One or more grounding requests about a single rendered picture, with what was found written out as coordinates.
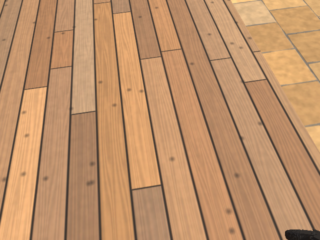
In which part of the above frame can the right robot hand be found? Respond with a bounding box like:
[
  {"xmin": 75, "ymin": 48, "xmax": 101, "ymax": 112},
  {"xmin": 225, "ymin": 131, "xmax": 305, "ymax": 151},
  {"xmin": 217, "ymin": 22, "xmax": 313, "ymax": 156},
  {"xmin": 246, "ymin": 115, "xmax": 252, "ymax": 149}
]
[{"xmin": 285, "ymin": 229, "xmax": 320, "ymax": 240}]

